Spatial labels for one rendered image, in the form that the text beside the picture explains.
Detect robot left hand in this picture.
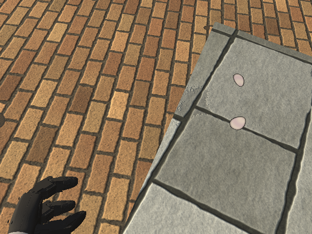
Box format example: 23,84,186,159
7,175,87,234

